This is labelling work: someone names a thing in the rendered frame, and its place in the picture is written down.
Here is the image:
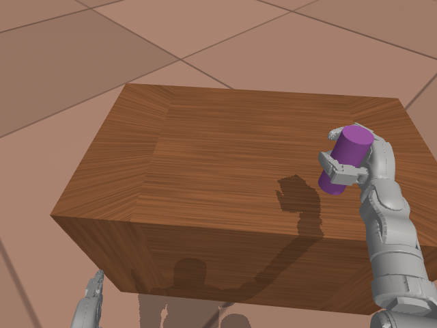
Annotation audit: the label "can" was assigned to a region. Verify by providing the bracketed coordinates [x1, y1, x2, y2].
[318, 125, 374, 195]

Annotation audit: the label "left robot hand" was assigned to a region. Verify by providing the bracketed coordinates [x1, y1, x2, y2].
[70, 269, 104, 328]

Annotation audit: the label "right robot hand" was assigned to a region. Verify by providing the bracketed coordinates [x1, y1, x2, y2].
[318, 122, 395, 190]

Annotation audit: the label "right robot arm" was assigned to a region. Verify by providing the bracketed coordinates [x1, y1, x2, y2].
[359, 178, 437, 328]

